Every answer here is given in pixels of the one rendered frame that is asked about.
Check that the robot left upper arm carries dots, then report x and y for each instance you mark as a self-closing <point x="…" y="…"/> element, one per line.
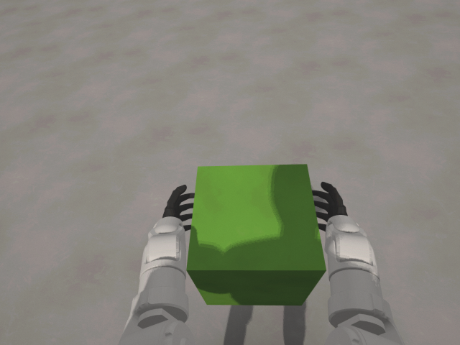
<point x="169" y="332"/>

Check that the left robot hand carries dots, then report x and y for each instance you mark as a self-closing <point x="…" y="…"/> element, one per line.
<point x="174" y="208"/>

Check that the right robot forearm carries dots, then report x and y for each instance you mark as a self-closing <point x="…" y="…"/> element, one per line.
<point x="356" y="294"/>

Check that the carton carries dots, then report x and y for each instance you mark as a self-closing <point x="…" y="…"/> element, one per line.
<point x="254" y="237"/>

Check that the left robot forearm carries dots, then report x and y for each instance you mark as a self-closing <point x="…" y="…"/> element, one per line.
<point x="161" y="295"/>

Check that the right robot hand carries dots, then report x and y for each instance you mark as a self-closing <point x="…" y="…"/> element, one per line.
<point x="333" y="207"/>

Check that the robot right upper arm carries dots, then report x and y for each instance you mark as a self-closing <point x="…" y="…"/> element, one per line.
<point x="351" y="335"/>

